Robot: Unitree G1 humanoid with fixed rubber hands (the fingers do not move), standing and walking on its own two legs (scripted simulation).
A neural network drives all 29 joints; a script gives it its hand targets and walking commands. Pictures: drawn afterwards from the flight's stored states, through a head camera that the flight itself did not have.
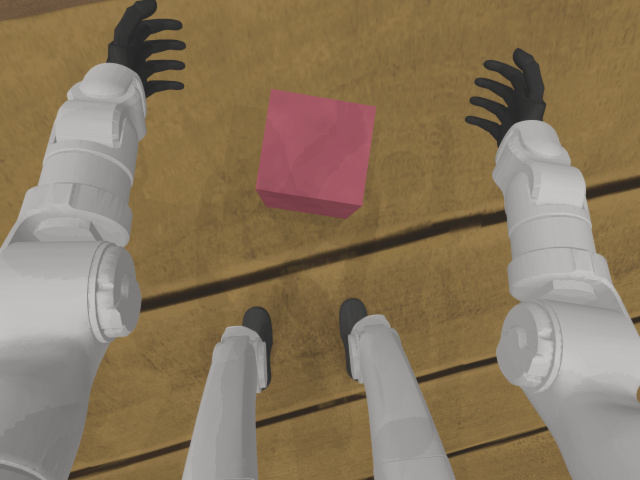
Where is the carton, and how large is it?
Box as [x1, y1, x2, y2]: [255, 89, 375, 218]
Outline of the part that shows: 271,89 255,188 266,206 346,218 356,210 362,203 375,107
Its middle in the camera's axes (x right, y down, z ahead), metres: -0.01 -0.18 +0.88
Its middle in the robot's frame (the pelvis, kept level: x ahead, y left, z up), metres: +0.56 -0.05 -0.54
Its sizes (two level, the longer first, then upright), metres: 0.210 0.200 0.250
